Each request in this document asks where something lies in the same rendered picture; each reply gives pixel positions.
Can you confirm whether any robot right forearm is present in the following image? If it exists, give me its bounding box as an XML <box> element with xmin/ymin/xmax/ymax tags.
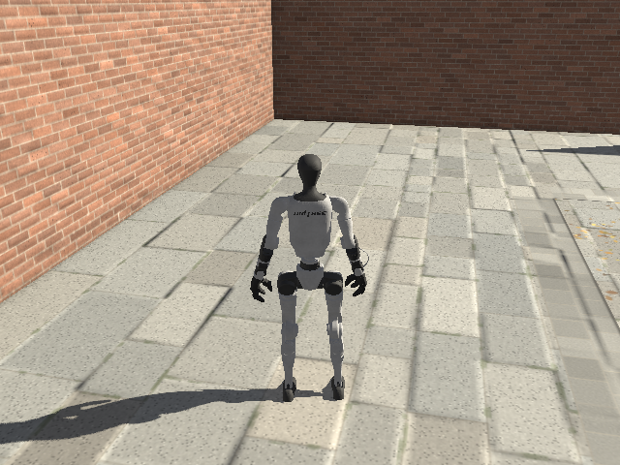
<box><xmin>346</xmin><ymin>235</ymin><xmax>364</xmax><ymax>276</ymax></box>

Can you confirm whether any humanoid robot head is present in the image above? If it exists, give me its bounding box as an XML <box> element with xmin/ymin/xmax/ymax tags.
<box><xmin>294</xmin><ymin>154</ymin><xmax>326</xmax><ymax>202</ymax></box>

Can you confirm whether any robot left hand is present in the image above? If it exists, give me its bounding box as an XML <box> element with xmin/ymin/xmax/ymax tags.
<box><xmin>250</xmin><ymin>276</ymin><xmax>272</xmax><ymax>302</ymax></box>

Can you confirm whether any left robot foot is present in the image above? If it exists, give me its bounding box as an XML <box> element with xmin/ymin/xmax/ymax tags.
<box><xmin>283</xmin><ymin>377</ymin><xmax>296</xmax><ymax>402</ymax></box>

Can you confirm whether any right robot upper arm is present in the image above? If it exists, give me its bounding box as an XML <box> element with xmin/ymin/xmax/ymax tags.
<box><xmin>330</xmin><ymin>196</ymin><xmax>356</xmax><ymax>249</ymax></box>

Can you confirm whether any left robot upper arm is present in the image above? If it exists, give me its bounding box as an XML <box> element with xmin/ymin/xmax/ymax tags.
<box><xmin>264</xmin><ymin>196</ymin><xmax>290</xmax><ymax>250</ymax></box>

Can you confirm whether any robot right hand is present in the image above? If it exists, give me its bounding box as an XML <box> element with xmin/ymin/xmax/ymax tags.
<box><xmin>345</xmin><ymin>273</ymin><xmax>367</xmax><ymax>296</ymax></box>

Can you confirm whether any robot left forearm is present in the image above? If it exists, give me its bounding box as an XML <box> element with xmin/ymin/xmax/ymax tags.
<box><xmin>254</xmin><ymin>235</ymin><xmax>273</xmax><ymax>280</ymax></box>

